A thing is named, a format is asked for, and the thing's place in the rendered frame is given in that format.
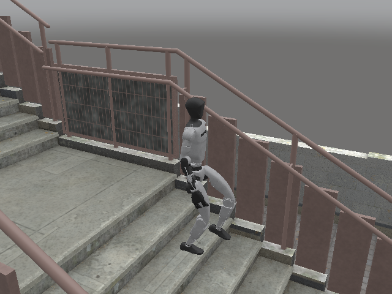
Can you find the right robot hand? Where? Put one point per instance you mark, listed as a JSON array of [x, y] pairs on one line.
[[197, 197]]

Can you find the robot right upper arm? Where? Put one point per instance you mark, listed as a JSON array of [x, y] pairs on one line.
[[188, 137]]

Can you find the robot right foot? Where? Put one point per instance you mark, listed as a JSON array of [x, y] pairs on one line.
[[192, 249]]

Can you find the right robot forearm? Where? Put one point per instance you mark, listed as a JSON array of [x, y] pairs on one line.
[[184, 164]]

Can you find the robot right shin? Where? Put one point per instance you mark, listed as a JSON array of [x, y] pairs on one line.
[[196, 231]]

